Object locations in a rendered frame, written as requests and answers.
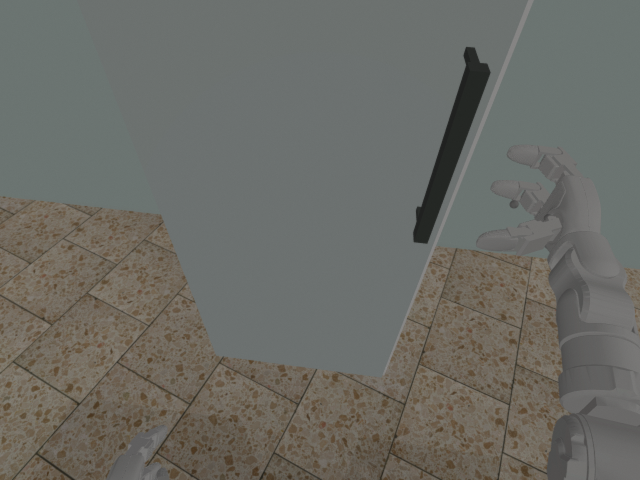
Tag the fridge door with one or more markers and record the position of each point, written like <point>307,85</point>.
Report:
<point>288,144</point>

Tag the left robot hand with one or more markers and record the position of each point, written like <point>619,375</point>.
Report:
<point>130,466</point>

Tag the robot right upper arm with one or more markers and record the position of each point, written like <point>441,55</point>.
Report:
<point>585,447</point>

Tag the handle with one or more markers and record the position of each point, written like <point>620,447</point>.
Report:
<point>470,91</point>

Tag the right robot forearm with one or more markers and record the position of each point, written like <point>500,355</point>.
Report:
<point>597,330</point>

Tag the right robot hand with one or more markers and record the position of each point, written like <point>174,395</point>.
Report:
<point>574,203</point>

